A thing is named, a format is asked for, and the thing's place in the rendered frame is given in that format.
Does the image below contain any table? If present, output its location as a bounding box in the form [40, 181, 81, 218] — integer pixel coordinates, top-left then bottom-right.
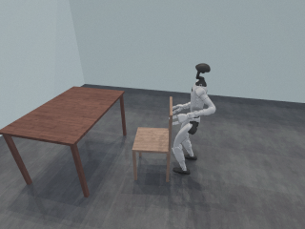
[0, 86, 127, 198]

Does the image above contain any chair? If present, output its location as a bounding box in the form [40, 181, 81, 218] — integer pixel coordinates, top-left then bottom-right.
[132, 96, 173, 182]

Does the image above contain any left robot upper arm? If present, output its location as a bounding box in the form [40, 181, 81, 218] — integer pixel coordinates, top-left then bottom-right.
[195, 87, 216, 111]

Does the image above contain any robot left hand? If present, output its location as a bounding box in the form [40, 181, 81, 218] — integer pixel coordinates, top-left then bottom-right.
[169, 114, 188, 125]

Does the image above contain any right robot foot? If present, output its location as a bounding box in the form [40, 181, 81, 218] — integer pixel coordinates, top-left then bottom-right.
[184, 154, 197, 160]

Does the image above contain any robot right hand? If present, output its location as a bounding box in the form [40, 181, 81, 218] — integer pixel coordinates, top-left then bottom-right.
[173, 104, 184, 114]

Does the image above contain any humanoid robot head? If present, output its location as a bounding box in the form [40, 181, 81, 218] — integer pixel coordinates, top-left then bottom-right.
[195, 63, 211, 87]

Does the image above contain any right robot forearm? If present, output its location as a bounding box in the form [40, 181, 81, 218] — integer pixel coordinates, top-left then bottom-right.
[182, 102, 191, 110]

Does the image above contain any left robot forearm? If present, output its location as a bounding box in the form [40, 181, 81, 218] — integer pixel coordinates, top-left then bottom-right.
[187, 107, 215, 119]

